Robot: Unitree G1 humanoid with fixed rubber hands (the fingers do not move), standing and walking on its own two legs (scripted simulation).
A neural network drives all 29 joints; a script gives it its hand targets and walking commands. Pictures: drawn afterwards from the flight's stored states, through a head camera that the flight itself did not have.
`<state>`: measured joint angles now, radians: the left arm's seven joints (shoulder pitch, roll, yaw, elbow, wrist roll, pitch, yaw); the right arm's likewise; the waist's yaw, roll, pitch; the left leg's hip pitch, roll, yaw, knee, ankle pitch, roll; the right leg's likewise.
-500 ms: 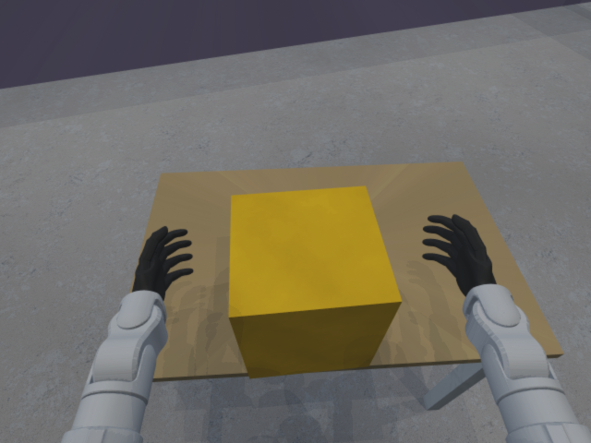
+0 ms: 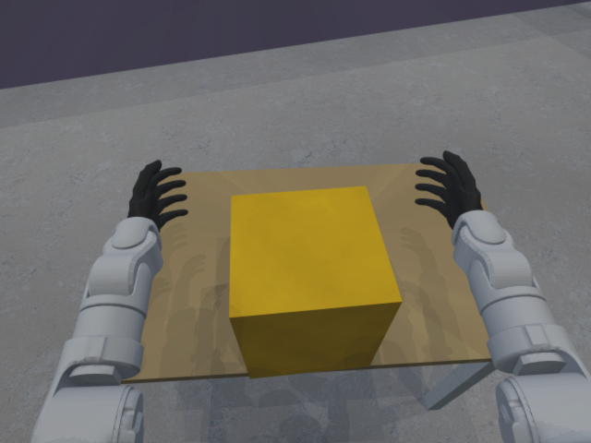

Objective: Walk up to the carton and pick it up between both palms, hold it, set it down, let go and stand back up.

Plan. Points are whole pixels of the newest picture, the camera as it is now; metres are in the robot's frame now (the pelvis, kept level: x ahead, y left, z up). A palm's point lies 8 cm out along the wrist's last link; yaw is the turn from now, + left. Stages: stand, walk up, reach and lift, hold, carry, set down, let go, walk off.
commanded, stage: reach and lift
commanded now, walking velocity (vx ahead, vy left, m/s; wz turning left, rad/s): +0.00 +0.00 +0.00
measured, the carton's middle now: (305, 287) +0.36 +0.00 -0.05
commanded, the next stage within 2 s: none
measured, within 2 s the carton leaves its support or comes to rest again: neither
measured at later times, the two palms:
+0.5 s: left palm (178, 279) +0.36 +0.19 -0.01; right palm (422, 260) +0.37 -0.18 +0.01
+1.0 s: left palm (192, 287) +0.36 +0.18 -0.04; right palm (413, 271) +0.37 -0.18 -0.03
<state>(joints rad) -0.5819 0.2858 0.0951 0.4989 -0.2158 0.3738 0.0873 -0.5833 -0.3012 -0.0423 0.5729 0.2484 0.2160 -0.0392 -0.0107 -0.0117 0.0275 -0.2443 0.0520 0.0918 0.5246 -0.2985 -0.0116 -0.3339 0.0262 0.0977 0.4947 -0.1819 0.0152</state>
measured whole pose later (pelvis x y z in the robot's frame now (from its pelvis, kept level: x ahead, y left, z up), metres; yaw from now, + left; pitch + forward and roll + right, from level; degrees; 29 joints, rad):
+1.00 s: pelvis -0.02 -0.02 -0.04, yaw +1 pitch +16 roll +2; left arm -0.72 0.19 -0.05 1.38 -0.30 -0.47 0.07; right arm -0.70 -0.15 0.08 1.17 0.25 -0.34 -0.11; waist -0.01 -0.01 -0.14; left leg -0.71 0.04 0.08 0.80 -0.37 -0.02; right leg -0.83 0.02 0.10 0.83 -0.28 0.02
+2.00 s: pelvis -0.01 -0.01 -0.04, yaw +1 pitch +18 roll +2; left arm -0.74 0.08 0.17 1.44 -0.09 -0.57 0.14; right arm -0.72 -0.01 -0.21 1.18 -0.11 -0.38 -0.13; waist -0.02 -0.01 -0.16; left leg -0.75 0.04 0.08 0.83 -0.38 -0.02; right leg -0.86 0.02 0.10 0.84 -0.29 0.02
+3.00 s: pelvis -0.02 +0.02 -0.03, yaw +2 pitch +16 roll -2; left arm -0.65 0.13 -0.11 0.94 -0.24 -0.03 0.21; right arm -0.60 -0.07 -0.04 0.66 0.05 0.18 -0.20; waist -0.02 0.07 -0.25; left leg -0.70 0.04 0.05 0.76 -0.34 0.00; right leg -0.74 0.01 0.06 0.65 -0.20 0.03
